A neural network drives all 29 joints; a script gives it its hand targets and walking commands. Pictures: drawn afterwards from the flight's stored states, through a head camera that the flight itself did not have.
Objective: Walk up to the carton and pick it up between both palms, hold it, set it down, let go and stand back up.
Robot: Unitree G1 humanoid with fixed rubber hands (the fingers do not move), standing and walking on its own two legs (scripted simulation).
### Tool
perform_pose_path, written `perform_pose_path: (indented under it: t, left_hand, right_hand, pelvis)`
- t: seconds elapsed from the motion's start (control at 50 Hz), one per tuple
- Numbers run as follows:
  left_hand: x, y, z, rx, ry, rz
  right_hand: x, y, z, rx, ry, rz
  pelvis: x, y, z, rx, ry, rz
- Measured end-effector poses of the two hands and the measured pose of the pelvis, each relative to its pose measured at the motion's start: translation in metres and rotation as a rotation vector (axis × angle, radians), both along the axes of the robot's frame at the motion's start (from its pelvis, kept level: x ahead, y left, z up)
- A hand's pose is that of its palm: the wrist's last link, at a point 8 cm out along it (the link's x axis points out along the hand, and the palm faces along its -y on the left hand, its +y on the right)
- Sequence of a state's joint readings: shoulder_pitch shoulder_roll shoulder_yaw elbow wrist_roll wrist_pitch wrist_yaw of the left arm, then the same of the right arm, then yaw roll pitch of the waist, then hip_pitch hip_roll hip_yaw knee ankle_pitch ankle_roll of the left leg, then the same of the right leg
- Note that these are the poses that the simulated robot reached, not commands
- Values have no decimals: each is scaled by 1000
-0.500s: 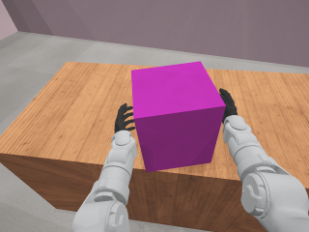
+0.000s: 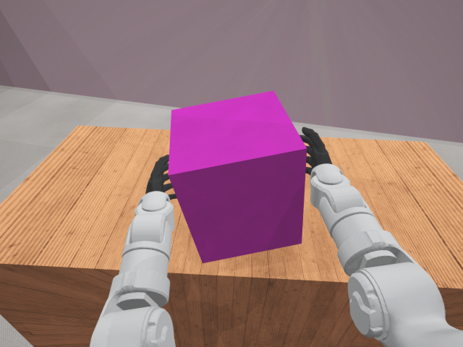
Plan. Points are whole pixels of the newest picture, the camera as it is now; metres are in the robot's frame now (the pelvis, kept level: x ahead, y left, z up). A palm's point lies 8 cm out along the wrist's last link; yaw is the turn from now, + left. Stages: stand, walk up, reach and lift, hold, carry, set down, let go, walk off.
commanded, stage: reach and lift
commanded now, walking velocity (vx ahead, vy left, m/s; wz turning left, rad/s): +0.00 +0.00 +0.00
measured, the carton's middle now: (237, 178) +0.43 +0.02 +0.11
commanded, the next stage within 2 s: hold in 1.28 s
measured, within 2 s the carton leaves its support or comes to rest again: neither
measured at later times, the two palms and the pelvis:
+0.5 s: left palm (162, 182) +0.37 +0.16 +0.14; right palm (326, 168) +0.38 -0.13 +0.18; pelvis -0.01 +0.00 +0.00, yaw +0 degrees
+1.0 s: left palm (152, 172) +0.35 +0.17 +0.18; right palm (332, 160) +0.36 -0.12 +0.22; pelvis -0.02 +0.01 +0.00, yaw +1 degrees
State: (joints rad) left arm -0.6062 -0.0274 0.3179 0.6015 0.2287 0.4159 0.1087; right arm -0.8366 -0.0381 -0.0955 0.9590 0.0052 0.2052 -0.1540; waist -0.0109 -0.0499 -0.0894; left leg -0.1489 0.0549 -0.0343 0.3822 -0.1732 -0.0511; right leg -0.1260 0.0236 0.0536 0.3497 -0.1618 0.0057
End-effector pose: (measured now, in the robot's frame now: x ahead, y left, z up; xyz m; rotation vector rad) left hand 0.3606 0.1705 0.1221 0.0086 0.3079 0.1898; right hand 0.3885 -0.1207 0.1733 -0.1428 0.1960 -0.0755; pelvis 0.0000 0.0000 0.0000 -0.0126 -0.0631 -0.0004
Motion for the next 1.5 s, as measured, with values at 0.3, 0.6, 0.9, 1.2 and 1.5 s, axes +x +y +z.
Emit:
perform_pose_path:
  t: [0.3,0.6,0.9,1.2,1.5]
  left_hand:
    - [-6,-13,34,15,-57,-8]
    - [22,0,38,48,-28,-11]
    - [5,4,62,53,-39,-98]
    - [-7,-9,54,62,-7,-89]
    - [21,-3,59,61,-13,-51]
  right_hand:
    - [-20,-14,18,125,-75,-57]
    - [8,-1,19,118,-67,-56]
    - [-20,-1,42,113,-82,-89]
    - [-32,-8,47,171,-118,-102]
    - [3,-2,48,165,-126,-80]
  pelvis:
    - [-19,0,-1,0,-27,1]
    - [2,0,0,2,2,3]
    - [-5,8,0,-1,-72,14]
    - [-20,7,0,0,-93,15]
    - [5,4,1,2,-57,22]
